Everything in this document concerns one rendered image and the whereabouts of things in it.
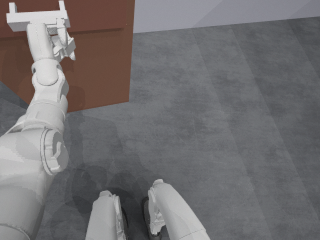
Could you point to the robot left shin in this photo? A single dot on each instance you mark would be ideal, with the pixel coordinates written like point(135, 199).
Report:
point(120, 224)

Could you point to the cabinet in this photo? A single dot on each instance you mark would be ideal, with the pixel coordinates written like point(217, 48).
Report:
point(99, 76)

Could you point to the right robot thigh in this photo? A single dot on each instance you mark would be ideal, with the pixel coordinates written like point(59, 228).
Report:
point(181, 222)

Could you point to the left robot forearm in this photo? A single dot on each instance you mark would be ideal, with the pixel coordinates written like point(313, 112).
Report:
point(49, 105)

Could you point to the robot left upper arm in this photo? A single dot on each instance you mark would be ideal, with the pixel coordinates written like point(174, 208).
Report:
point(29, 162)

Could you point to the handle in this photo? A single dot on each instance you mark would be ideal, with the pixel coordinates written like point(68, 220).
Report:
point(18, 21)

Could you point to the left robot hand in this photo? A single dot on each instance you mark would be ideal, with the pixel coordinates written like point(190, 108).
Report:
point(41, 43)

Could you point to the drawer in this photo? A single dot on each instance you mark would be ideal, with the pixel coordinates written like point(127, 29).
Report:
point(84, 15)

